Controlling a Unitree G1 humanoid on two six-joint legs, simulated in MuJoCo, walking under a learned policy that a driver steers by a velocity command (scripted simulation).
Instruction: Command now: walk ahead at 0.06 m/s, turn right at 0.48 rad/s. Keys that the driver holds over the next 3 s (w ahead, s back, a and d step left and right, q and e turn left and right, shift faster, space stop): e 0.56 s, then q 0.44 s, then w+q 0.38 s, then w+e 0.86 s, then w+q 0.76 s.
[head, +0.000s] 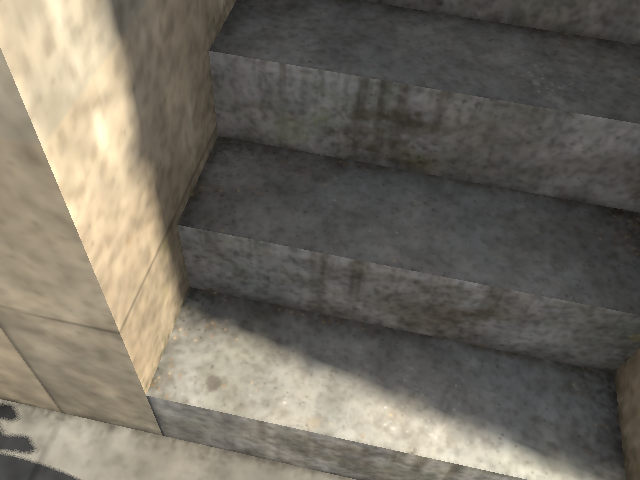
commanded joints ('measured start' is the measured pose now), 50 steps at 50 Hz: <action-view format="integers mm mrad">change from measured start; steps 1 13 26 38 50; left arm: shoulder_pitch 57 -37 -81 -108 -76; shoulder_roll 47 243 232 157 136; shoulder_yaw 5 62 42 -1 -3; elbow -46 -159 -212 -159 -140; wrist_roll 2 8 -28 21 -10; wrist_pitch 21 -78 -38 -67 -96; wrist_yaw -5 13 56 40 28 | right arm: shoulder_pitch -6 -89 -156 -134 -52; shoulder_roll -139 -191 -156 -155 -240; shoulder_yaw -38 -79 -55 -16 -58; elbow -43 -109 -130 -115 -199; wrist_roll -1 -4 9 -31 8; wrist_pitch -3 24 19 -14 56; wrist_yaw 4 -9 14 56 10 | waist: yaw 4 -26 3 13 -16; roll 216 -100 -147 136 133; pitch -134 -149 -178 -77 -162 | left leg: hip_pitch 53 -394 -226 -35 57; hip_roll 251 -17 -97 95 83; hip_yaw -113 -180 -202 -394 -532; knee -124 772 355 -150 6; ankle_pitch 245 -441 -235 -198 167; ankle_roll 167 -115 -140 75 113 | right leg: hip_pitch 78 314 321 221 165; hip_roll -30 -355 -209 -14 -2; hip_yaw -9 418 436 161 70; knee -72 -668 -608 -522 -464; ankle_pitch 26 656 453 216 204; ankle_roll -7 -344 -219 25 12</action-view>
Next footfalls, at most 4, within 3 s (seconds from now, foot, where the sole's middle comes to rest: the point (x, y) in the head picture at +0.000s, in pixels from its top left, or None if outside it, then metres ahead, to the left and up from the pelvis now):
0.20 right None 0.02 -0.13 -0.78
0.68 left None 0.07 0.09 -0.78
1.36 left None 0.09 0.11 -0.78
1.94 right None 0.33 -0.07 -0.78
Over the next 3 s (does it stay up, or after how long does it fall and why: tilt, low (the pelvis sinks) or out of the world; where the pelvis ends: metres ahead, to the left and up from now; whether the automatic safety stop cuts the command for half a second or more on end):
stays up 0.60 -0.20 0.27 its command is cut before an obstacle after 2.3 s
